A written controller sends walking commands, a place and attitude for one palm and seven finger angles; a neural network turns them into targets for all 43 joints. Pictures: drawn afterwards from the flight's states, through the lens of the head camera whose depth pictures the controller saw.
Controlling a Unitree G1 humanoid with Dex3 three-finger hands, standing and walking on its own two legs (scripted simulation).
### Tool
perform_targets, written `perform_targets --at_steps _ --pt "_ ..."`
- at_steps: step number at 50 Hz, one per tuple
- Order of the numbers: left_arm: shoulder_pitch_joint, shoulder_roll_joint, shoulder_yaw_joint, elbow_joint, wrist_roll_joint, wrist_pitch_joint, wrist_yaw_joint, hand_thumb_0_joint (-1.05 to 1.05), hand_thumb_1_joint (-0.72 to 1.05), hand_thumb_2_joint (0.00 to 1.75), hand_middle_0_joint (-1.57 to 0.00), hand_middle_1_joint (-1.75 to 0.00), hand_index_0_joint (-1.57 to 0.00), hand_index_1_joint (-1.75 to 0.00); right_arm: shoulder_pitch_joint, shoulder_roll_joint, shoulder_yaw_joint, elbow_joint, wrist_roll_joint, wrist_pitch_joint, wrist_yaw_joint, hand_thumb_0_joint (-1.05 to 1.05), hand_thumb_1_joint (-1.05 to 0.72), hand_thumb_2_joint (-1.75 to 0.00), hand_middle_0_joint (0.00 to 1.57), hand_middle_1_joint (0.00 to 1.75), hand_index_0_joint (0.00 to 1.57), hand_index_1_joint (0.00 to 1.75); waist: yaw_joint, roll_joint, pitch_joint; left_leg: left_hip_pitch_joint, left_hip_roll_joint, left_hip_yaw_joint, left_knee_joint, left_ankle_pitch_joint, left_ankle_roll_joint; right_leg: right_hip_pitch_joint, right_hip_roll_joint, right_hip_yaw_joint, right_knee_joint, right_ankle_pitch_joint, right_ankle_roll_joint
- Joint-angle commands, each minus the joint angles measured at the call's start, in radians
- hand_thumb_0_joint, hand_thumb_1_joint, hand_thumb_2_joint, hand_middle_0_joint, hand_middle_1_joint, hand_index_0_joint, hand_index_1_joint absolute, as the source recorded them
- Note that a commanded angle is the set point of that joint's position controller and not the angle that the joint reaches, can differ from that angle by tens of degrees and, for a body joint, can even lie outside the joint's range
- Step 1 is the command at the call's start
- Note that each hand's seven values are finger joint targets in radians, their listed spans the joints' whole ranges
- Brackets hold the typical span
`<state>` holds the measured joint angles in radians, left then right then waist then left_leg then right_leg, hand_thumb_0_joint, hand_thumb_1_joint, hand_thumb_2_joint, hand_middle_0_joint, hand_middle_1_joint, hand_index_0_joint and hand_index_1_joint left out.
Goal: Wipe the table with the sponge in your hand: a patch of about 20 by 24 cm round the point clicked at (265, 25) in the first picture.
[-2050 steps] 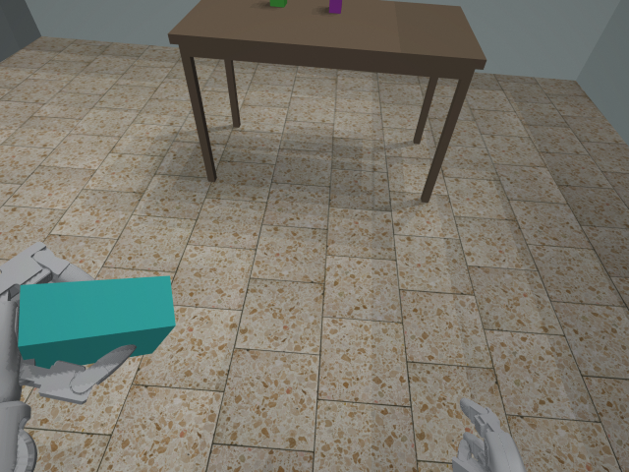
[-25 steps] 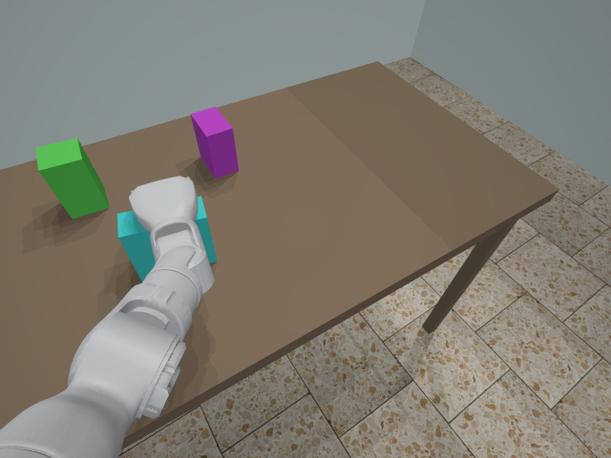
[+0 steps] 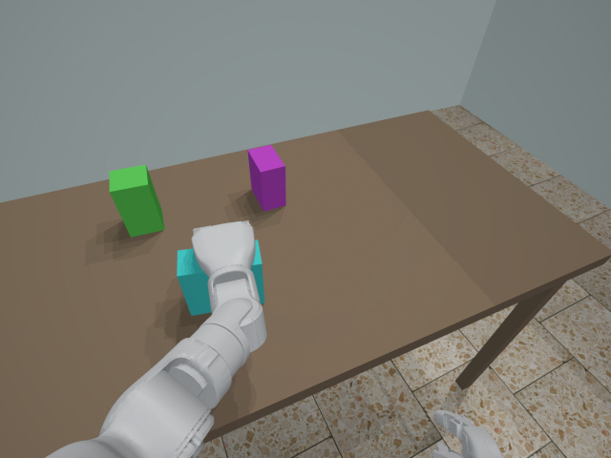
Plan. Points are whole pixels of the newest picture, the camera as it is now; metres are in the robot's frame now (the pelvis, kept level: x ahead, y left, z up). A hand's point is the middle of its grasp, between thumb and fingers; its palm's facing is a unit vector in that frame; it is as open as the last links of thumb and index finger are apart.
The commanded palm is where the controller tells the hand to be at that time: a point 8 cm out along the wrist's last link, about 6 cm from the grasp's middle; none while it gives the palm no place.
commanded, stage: wipe back along the third lane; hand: left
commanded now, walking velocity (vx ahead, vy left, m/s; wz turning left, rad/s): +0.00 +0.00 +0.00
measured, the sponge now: (225, 285) +0.38 +0.17 -0.01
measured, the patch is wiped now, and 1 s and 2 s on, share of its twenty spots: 1.00 1.00 1.00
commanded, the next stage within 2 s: slide back across to the middle lane in 1.34 s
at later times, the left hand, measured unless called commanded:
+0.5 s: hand (246, 307) +0.32 +0.12 +0.02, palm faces -0.02 -0.02 -1.00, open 9.2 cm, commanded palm +0.27 +0.10 +0.05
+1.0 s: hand (257, 329) +0.28 +0.10 +0.02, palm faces +0.00 -0.04 -1.00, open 9.2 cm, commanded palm +0.23 +0.08 +0.05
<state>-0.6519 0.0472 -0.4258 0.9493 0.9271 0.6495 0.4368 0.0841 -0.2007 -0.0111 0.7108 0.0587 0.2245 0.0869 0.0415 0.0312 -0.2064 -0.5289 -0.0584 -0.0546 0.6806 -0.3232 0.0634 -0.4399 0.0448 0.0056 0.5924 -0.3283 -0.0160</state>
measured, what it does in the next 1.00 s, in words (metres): shifts its weight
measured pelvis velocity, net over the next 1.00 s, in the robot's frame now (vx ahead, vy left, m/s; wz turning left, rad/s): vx -0.01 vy -0.07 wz -0.01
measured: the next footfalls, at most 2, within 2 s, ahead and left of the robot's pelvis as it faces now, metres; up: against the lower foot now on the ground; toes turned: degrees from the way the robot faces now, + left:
none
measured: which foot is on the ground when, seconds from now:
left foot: down 0.00-1.00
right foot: down 0.00-1.00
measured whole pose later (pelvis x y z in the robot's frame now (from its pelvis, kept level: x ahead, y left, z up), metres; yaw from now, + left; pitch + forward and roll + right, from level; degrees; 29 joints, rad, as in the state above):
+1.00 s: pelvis -0.01 -0.07 +0.01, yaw -1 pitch +2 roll +0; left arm -0.19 0.14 -0.46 0.46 0.97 0.64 0.34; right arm 0.06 -0.26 0.00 0.67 0.09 0.25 0.06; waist 0.07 0.07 -0.17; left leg -0.33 0.00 -0.06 0.58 -0.28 -0.01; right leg -0.29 0.09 0.00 0.57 -0.32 -0.09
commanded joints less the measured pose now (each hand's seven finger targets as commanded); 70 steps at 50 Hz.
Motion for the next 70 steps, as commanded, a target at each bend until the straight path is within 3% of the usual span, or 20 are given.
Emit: perform_targets --at_steps 1,4,8,10,16,20,24,25,32,35,39,40,42,46,51,55,61,65,68,70 --pt "-0.023 -0.122 -0.051 -0.124 -0.041 0.005 -0.075 0.0 0.1 1.3 -1.2 -1.6 -1.2 -1.6 -0.14 -0.136 -0.04 -0.157 0.01 -0.004 0.005 0.0 -0.9 -0.9 0.2 0.3 0.2 0.3 -0.027 -0.093 -0.18 0.274 0.078 -0.022 -0.074 0.489 -0.044 0.063 0.018 -0.078 -0.029 0.411 -0.074" --pt "0.015 -0.087 -0.042 -0.179 -0.032 0.023 -0.089 0.0 0.1 1.3 -1.2 -1.6 -1.2 -1.6 -0.166 -0.138 -0.032 -0.169 0.014 0.011 0.002 0.0 -0.9 -0.9 0.2 0.3 0.2 0.3 -0.02 -0.109 -0.154 0.252 0.068 -0.001 -0.088 0.437 -0.041 0.106 0.013 -0.071 -0.043 0.439 -0.076" --pt "0.038 -0.103 -0.076 -0.239 -0.015 0.032 -0.105 0.0 0.1 1.3 -1.2 -1.6 -1.2 -1.6 -0.193 -0.134 -0.026 -0.182 0.018 0.02 0.002 0.0 -0.9 -0.9 0.2 0.3 0.2 0.3 -0.018 -0.093 -0.118 0.256 0.066 0.0 -0.1 0.415 -0.038 0.106 0.014 -0.072 -0.045 0.416 -0.081" --pt "0.089 -0.075 -0.051 -0.266 -0.013 0.032 -0.112 0.0 0.1 1.3 -1.2 -1.6 -1.2 -1.6 -0.21 -0.138 -0.027 -0.187 0.017 0.023 0.001 0.0 -0.9 -0.9 0.2 0.3 0.2 0.3 0.002 -0.11 -0.133 0.252 0.063 0.006 -0.1 0.418 -0.037 0.138 0.012 -0.064 -0.049 0.447 -0.084" --pt "0.159 -0.049 -0.056 -0.352 -0.008 0.03 -0.123 0.0 0.1 1.3 -1.2 -1.6 -1.2 -1.6 -0.239 -0.138 -0.018 -0.204 0.022 0.025 -0.007 0.0 -0.9 -0.9 0.2 0.3 0.2 0.3 0.003 -0.131 -0.109 0.241 0.05 0.026 -0.113 0.344 -0.034 0.173 0.006 -0.043 -0.063 0.44 -0.079" --pt "0.156 -0.034 -0.048 -0.378 -0.006 0.03 -0.128 0.0 0.1 1.3 -1.2 -1.6 -1.2 -1.6 -0.259 -0.136 -0.014 -0.208 0.026 0.016 -0.012 0.0 -0.9 -0.9 0.2 0.3 0.2 0.3 0.012 -0.104 -0.071 0.226 0.042 0.03 -0.131 0.27 -0.034 0.153 0.01 -0.03 -0.087 0.358 -0.08" --pt "0.122 -0.03 -0.059 -0.366 -0.001 0.026 -0.126 0.0 0.1 1.3 -1.2 -1.6 -1.2 -1.6 -0.258 -0.136 -0.01 -0.208 0.032 0.003 -0.025 0.0 -0.9 -0.9 0.2 0.3 0.2 0.3 -0.004 -0.122 -0.042 0.211 0.032 0.036 -0.138 0.187 -0.032 0.131 0.007 -0.017 -0.108 0.253 -0.07" --pt "0.142 0.002 -0.023 -0.37 -0.003 0.021 -0.127 0.0 0.1 1.3 -1.2 -1.6 -1.2 -1.6 -0.261 -0.14 -0.011 -0.207 0.028 0.0 -0.026 0.0 -0.9 -0.9 0.2 0.3 0.2 0.3 0.014 -0.127 -0.052 0.202 0.031 0.035 -0.142 0.181 -0.033 0.141 0.009 -0.007 -0.113 0.254 -0.073" --pt "0.126 0.007 -0.033 -0.356 -0.006 0.0 -0.128 0.0 0.1 1.3 -1.2 -1.6 -1.2 -1.6 -0.255 -0.138 -0.011 -0.208 0.034 -0.017 -0.04 0.0 -0.9 -0.9 0.2 0.3 0.2 0.3 -0.005 -0.141 -0.031 0.185 0.018 0.048 -0.135 0.121 -0.028 0.132 -0.001 0.02 -0.137 0.184 -0.058" --pt "0.188 0.007 -0.026 -0.379 -0.011 -0.013 -0.136 0.0 0.1 1.3 -1.2 -1.6 -1.2 -1.6 -0.262 -0.14 -0.013 -0.216 0.033 -0.025 -0.038 0.0 -0.9 -0.9 0.2 0.3 0.2 0.3 0.018 -0.137 -0.04 0.181 0.016 0.047 -0.14 0.121 -0.028 0.142 0.0 0.032 -0.146 0.177 -0.061" --pt "0.262 -0.014 -0.054 -0.41 -0.02 -0.03 -0.141 0.0 0.1 1.3 -1.2 -1.6 -1.2 -1.6 -0.256 -0.136 -0.015 -0.224 0.036 -0.03 -0.034 0.0 -0.9 -0.9 0.2 0.3 0.2 0.3 0.01 -0.17 -0.037 0.181 0.01 0.059 -0.122 0.146 -0.023 0.174 -0.011 0.052 -0.147 0.248 -0.052" --pt "0.314 0.018 -0.015 -0.428 -0.027 -0.033 -0.143 0.0 0.1 1.3 -1.2 -1.6 -1.2 -1.6 -0.264 -0.138 -0.019 -0.227 0.035 -0.032 -0.033 0.0 -0.9 -0.9 0.2 0.3 0.2 0.3 0.031 -0.18 -0.053 0.178 0.011 0.055 -0.128 0.15 -0.024 0.191 -0.008 0.064 -0.154 0.253 -0.053" --pt "0.332 0.023 -0.025 -0.451 -0.032 -0.032 -0.143 0.0 0.1 1.3 -1.2 -1.6 -1.2 -1.6 -0.261 -0.138 -0.015 -0.229 0.037 -0.031 -0.033 0.0 -0.9 -0.9 0.2 0.3 0.2 0.3 0.022 -0.189 -0.038 0.179 0.009 0.061 -0.125 0.155 -0.023 0.201 -0.014 0.066 -0.151 0.278 -0.047" --pt "0.447 0.009 -0.048 -0.529 -0.031 -0.024 -0.153 0.0 0.1 1.3 -1.2 -1.6 -1.2 -1.6 -0.283 -0.135 -0.014 -0.242 0.043 -0.031 -0.02 0.0 -0.9 -0.9 0.2 0.3 0.2 0.3 0.034 -0.165 -0.026 0.2 0.012 0.063 -0.129 0.198 -0.022 0.225 -0.014 0.065 -0.14 0.357 -0.05" --pt "0.39 0.04 -0.036 -0.548 -0.014 -0.011 -0.157 0.0 0.1 1.3 -1.2 -1.6 -1.2 -1.6 -0.297 -0.139 -0.012 -0.229 0.044 -0.036 -0.024 0.0 -0.9 -0.9 0.2 0.3 0.2 0.3 0.019 -0.162 0.027 0.212 0.014 0.062 -0.135 0.182 -0.022 0.18 -0.008 0.072 -0.151 0.316 -0.048" --pt "0.419 0.068 0.003 -0.556 -0.005 -0.009 -0.154 0.0 0.1 1.3 -1.2 -1.6 -1.2 -1.6 -0.298 -0.141 -0.016 -0.223 0.038 -0.041 -0.024 0.0 -0.9 -0.9 0.2 0.3 0.2 0.3 0.038 -0.161 -0.013 0.217 0.01 0.063 -0.128 0.208 -0.026 0.203 -0.005 0.081 -0.138 0.382 -0.05" --pt "0.433 0.048 -0.019 -0.579 0.015 -0.003 -0.155 0.0 0.1 1.3 -1.2 -1.6 -1.2 -1.6 -0.301 -0.136 -0.015 -0.232 0.038 -0.035 -0.022 0.0 -0.9 -0.9 0.2 0.3 0.2 0.3 0.03 -0.16 -0.042 0.218 0.01 0.066 -0.115 0.245 -0.027 0.219 -0.008 0.069 -0.105 0.456 -0.049" --pt "0.376 0.055 -0.019 -0.582 0.023 0.006 -0.156 0.0 0.1 1.3 -1.2 -1.6 -1.2 -1.6 -0.308 -0.14 -0.015 -0.231 0.038 -0.036 -0.023 0.0 -0.9 -0.9 0.2 0.3 0.2 0.3 0.026 -0.136 -0.026 0.218 0.012 0.058 -0.117 0.221 -0.028 0.176 0.002 0.072 -0.115 0.38 -0.054" --pt "0.389 0.021 -0.045 -0.568 0.02 0.011 -0.154 0.0 0.1 1.3 -1.2 -1.6 -1.2 -1.6 -0.3 -0.134 -0.014 -0.235 0.04 -0.039 -0.021 0.0 -0.9 -0.9 0.2 0.3 0.2 0.3 0.025 -0.153 -0.036 0.217 0.012 0.062 -0.11 0.225 -0.028 0.18 -0.001 0.049 -0.102 0.376 -0.051" --pt "0.386 0.07 0.005 -0.556 0.024 0.011 -0.153 0.0 0.1 1.3 -1.2 -1.6 -1.2 -1.6 -0.305 -0.141 -0.016 -0.229 0.036 -0.037 -0.026 0.0 -0.9 -0.9 0.2 0.3 0.2 0.3 0.037 -0.157 -0.041 0.205 0.013 0.057 -0.113 0.211 -0.029 0.176 0.003 0.06 -0.107 0.356 -0.054"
